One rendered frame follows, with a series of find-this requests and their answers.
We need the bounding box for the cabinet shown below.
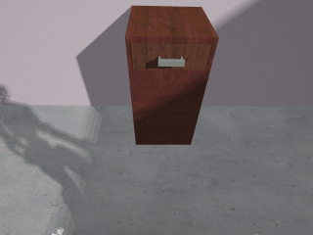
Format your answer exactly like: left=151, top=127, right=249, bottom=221
left=125, top=5, right=219, bottom=145

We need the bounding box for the drawer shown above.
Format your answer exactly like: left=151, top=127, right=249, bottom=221
left=131, top=42, right=212, bottom=71

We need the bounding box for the handle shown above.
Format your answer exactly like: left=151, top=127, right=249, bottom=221
left=157, top=56, right=185, bottom=67

